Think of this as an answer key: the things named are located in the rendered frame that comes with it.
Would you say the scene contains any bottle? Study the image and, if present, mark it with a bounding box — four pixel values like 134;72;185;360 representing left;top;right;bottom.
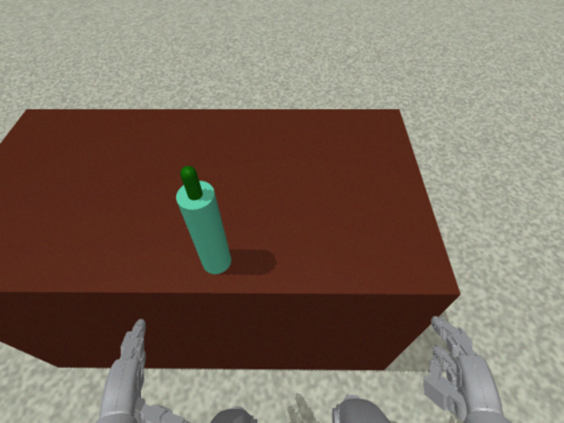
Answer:
176;166;231;274

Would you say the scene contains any left robot hand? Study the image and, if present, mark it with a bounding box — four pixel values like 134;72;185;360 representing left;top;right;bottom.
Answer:
99;319;190;423

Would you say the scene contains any right robot hand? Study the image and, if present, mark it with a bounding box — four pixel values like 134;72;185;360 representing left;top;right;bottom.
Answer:
424;316;503;422

